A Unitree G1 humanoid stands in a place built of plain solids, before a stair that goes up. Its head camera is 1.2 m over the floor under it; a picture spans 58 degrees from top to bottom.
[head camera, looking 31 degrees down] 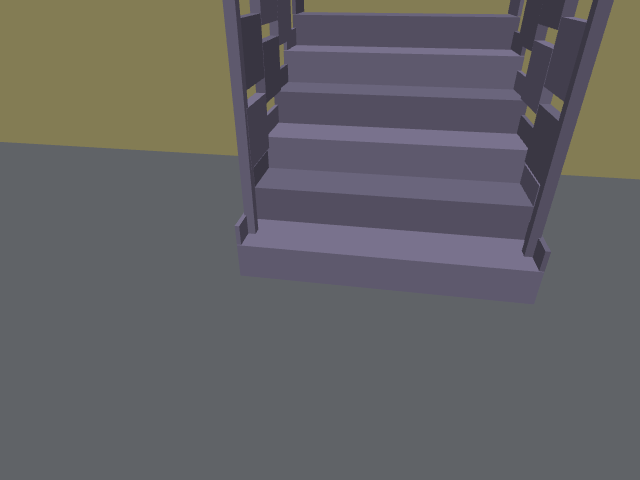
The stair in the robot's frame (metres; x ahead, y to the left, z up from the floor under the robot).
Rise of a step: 0.17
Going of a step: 0.26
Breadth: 1.32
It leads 9 degrees to the right of straight ahead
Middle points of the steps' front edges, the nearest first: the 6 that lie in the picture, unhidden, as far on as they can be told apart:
1.56 -0.27 0.17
1.82 -0.31 0.34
2.08 -0.36 0.51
2.33 -0.40 0.68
2.59 -0.44 0.85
2.85 -0.48 1.02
